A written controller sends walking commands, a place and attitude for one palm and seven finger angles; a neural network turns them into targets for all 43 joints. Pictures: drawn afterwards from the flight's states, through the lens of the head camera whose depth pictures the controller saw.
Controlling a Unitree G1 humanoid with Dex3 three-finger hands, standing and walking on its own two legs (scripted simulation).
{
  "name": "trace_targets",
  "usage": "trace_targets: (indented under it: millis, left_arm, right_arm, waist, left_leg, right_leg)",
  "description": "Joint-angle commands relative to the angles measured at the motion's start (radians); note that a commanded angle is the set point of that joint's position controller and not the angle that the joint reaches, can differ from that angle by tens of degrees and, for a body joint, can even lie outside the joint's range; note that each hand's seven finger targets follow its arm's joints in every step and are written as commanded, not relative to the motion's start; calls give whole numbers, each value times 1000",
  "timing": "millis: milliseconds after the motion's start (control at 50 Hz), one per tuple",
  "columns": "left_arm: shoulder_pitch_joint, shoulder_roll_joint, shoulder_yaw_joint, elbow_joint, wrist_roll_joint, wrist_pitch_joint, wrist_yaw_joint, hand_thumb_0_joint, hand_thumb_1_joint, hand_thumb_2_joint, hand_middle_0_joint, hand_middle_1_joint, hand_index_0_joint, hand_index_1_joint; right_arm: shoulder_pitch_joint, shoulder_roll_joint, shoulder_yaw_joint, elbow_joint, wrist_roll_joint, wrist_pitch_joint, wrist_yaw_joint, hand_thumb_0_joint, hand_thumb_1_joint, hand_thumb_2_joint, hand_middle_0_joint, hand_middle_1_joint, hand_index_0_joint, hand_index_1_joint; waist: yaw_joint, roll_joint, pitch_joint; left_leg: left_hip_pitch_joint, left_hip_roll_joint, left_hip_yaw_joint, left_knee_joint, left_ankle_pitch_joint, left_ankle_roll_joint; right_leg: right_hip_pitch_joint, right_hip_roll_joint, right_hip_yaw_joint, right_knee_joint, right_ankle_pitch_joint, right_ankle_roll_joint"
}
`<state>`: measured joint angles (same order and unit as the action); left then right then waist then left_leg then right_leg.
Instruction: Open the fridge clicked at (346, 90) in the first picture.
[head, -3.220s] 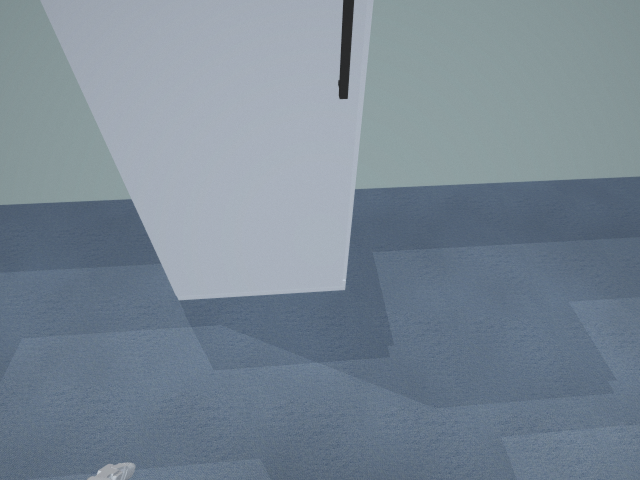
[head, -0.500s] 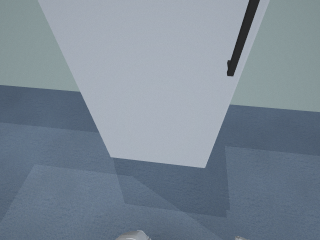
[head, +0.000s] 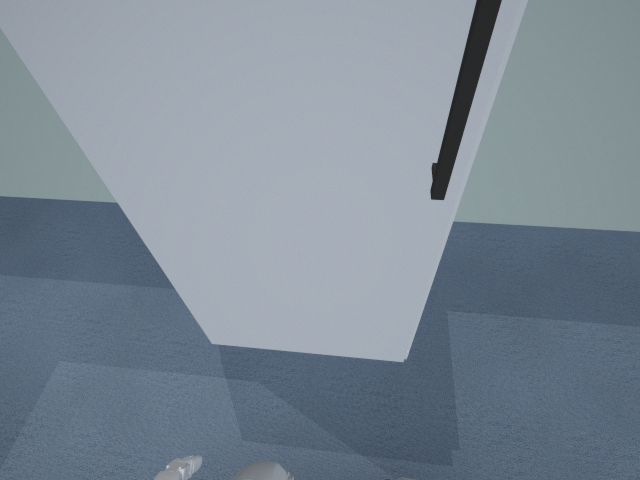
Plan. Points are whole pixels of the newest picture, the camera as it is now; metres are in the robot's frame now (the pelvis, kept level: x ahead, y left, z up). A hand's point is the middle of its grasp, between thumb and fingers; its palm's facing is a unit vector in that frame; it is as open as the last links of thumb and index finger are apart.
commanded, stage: come to a stop and stand still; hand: right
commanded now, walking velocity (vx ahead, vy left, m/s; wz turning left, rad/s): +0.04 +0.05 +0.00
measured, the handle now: (463, 77) +0.48 -0.14 +0.24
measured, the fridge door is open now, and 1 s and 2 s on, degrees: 0 0 0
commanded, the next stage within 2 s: look again from close up in 1.16 s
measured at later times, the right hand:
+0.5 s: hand out of the picture -0.06 -0.12 -0.16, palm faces +0.14 +0.97 -0.20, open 7.3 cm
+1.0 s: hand out of the picture -0.07 -0.14 -0.18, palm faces +0.06 +0.98 -0.19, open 7.4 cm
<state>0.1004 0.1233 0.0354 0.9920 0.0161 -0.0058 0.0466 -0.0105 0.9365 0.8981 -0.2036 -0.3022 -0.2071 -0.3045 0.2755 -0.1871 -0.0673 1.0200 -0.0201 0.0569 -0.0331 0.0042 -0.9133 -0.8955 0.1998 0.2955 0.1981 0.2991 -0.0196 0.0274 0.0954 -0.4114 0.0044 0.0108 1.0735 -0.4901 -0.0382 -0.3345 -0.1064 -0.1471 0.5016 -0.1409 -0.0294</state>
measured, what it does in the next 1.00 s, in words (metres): steps on the spot: left foot, then right foot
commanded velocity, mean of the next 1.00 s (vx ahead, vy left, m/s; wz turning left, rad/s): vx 0.05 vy -0.05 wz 0.00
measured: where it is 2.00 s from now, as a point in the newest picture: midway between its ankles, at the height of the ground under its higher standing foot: outside the picture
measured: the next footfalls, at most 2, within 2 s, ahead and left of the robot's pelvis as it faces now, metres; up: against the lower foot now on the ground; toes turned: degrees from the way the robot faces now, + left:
left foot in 0.18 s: +0.01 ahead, +0.18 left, +0.00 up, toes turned +2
right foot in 0.54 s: -0.04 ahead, -0.09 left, +0.00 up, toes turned -7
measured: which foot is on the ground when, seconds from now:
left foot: up 0.00-0.16, down 0.18-1.00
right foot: down 0.00-0.18, up 0.20-0.52, down 0.54-1.00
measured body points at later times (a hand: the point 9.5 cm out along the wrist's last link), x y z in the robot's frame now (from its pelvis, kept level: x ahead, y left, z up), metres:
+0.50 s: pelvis -0.05 +0.05 +0.01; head -0.04 +0.06 +0.46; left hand -0.05 +0.29 -0.16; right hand -0.07 -0.17 -0.15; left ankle -0.03 +0.17 -0.74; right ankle -0.07 -0.08 -0.72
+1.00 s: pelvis -0.06 +0.03 +0.00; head -0.05 +0.02 +0.45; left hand -0.05 +0.24 -0.16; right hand -0.07 -0.19 -0.16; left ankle -0.03 +0.17 -0.74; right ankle -0.08 -0.08 -0.74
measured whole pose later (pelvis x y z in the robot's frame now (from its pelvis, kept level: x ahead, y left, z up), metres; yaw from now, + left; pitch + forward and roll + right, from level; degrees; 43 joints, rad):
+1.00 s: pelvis -0.06 +0.03 +0.00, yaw -2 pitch -1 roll +0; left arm 0.29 0.14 0.00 1.11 0.01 -0.01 0.02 0.01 0.93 0.90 -0.20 -0.30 -0.20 -0.30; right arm 0.28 -0.14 0.01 1.14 -0.02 -0.01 -0.05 0.00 -0.91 -0.90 0.20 0.30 0.20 0.30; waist 0.00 0.00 0.02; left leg -0.22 0.07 0.05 0.45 -0.20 -0.05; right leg -0.17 -0.02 -0.08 0.47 -0.28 -0.01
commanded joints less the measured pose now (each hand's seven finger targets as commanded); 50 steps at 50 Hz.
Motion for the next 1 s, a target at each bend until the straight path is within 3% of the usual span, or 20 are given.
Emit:
trace_targets:
  millis: [0,80,120,140,160,180,200,240,280,380,460,500,520,540,580,700,900,920,940,980]
  left_arm:
    - [95,209,64,-25,7,7,5,0,900,900,-200,-300,-200,-300]
    - [63,211,71,-32,17,22,-18,0,900,900,-200,-300,-200,-300]
    - [41,192,67,-30,13,37,-28,0,900,900,-200,-300,-200,-300]
    - [61,131,56,-32,0,48,-34,0,900,900,-200,-300,-200,-300]
    - [60,59,38,-56,-4,53,-45,0,900,900,-200,-300,-200,-300]
    - [30,110,47,-63,4,57,-50,0,900,900,-200,-300,-200,-300]
    - [37,121,49,-50,8,63,-52,0,900,900,-200,-300,-200,-300]
    - [157,124,49,7,12,49,-59,0,900,900,-200,-300,-200,-300]
    - [195,112,41,23,10,38,-59,0,900,900,-200,-300,-200,-300]
    - [138,104,28,-10,6,26,-49,0,900,900,-200,-300,-200,-300]
    - [229,79,14,31,-3,15,-35,0,900,900,-200,-300,-200,-300]
    - [296,105,8,69,-2,-3,-24,0,900,900,-200,-300,-200,-300]
    - [290,137,9,71,1,-9,-18,0,900,900,-200,-300,-200,-300]
    - [268,153,8,65,1,-8,-14,0,900,900,-200,-300,-200,-300]
    - [234,140,1,81,-2,-12,-11,0,900,900,-200,-300,-200,-300]
    - [226,115,-8,105,-7,-16,-5,0,900,900,-200,-300,-200,-300]
    - [240,108,-12,125,-7,-22,-9,0,900,900,-200,-300,-200,-300]
    - [181,152,-18,52,-17,-36,-24,0,900,900,-200,-300,-200,-300]
    - [227,114,-20,37,-5,-28,-28,0,900,900,-200,-300,-200,-300]
    - [238,119,-23,16,6,-34,-37,0,900,900,-200,-300,-200,-300]
  right_arm:
    - [76,-37,-21,-61,-1,0,8,0,-900,-900,200,300,200,300]
    - [110,-7,-6,-49,-2,-17,12,0,-900,-900,200,300,200,300]
    - [236,-23,-5,7,-6,-31,10,0,-900,-900,200,300,200,300]
    - [241,-80,-6,11,-20,-43,6,0,-900,-900,200,300,200,300]
    - [154,-156,-5,-27,-21,-51,1,0,-900,-900,200,300,200,300]
    - [54,-203,-13,-65,-14,-50,-3,0,-900,-900,200,300,200,300]
    - [-10,-199,-16,-75,-12,-61,-7,0,-900,-900,200,300,200,300]
    - [-70,-146,-4,-72,-11,-70,-1,0,-900,-900,200,300,200,300]
    - [-16,-133,-4,-57,-9,-75,1,0,-900,-900,200,300,200,300]
    - [119,-131,-12,-1,-11,-75,-4,0,-900,-900,200,300,200,300]
    - [83,-117,-10,23,-3,-72,-4,0,-900,-900,200,300,200,300]
    - [58,-67,3,24,9,-67,-3,0,-900,-900,200,300,200,300]
    - [68,-33,8,26,9,-64,-1,0,-900,-900,200,300,200,300]
    - [69,-18,12,27,7,-65,-1,0,-900,-900,200,300,200,300]
    - [29,-23,21,52,3,-52,0,0,-900,-900,200,300,200,300]
    - [66,-28,39,114,2,-59,3,0,-900,-900,200,300,200,300]
    - [63,-38,44,118,4,-67,-2,0,-900,-900,200,300,200,300]
    - [107,-65,62,137,-6,-86,-45,0,-900,-900,200,300,200,300]
    - [86,-92,57,93,3,-91,-32,0,-900,-900,200,300,200,300]
    - [57,-91,57,64,1,-94,-14,0,-900,-900,200,300,200,300]
  waist:
    - [27,-208,-211]
    - [17,-271,-158]
    - [-41,-168,-130]
    - [-37,37,-75]
    - [-13,240,7]
    - [-16,214,27]
    - [3,240,65]
    - [53,173,75]
    - [31,130,36]
    - [-42,129,3]
    - [-4,155,-59]
    - [18,7,-91]
    - [4,-85,-98]
    - [-5,-79,-94]
    - [0,-176,-42]
    - [-1,-60,-16]
    - [6,-39,-20]
    - [-2,-38,-4]
    - [21,-99,-61]
    - [16,-121,-65]
  left_leg:
    - [-5,35,-2,-38,29,-7]
    - [161,37,66,-343,22,22]
    - [357,17,109,-585,145,25]
    - [305,138,-52,-795,-52,53]
    - [106,349,-377,-1000,-353,137]
    - [-74,401,-425,-1059,-414,169]
    - [-122,363,-414,-1058,-347,160]
    - [-50,275,-220,-962,-109,120]
    - [77,263,-152,-907,51,116]
    - [238,314,-188,-855,207,175]
    - [198,256,-138,-773,329,146]
    - [101,161,-57,-683,289,80]
    - [111,116,-7,-659,283,50]
    - [151,100,18,-664,277,37]
    - [207,85,56,-624,283,14]
    - [238,109,15,-695,380,20]
    - [237,118,5,-716,392,23]
    - [216,148,-38,-653,582,46]
    - [226,155,-34,-651,336,65]
    - [191,112,-9,-612,203,66]
  right_leg:
    - [172,-230,177,-145,386,-137]
    - [5,-194,226,-235,-208,-96]
    - [-152,-97,164,-188,-453,-16]
    - [-211,-5,90,-9,-471,42]
    - [-221,62,63,181,-375,78]
    - [-132,39,122,304,-325,61]
    - [-122,44,163,375,-259,49]
    - [-110,48,129,415,-172,52]
    - [-122,55,101,392,-155,65]
    - [-113,49,92,219,-249,70]
    - [106,71,76,-41,-157,58]
    - [262,6,141,-146,7,31]
    - [226,-70,206,-149,75,3]
    - [166,-99,213,-147,66,-8]
    - [82,-84,229,-242,-3,-9]
    - [101,-30,173,-214,-7,10]
    - [133,-19,152,-214,6,18]
    - [70,-31,128,-32,184,34]
    - [75,19,137,-87,-73,34]
    - [44,8,169,-122,-126,20]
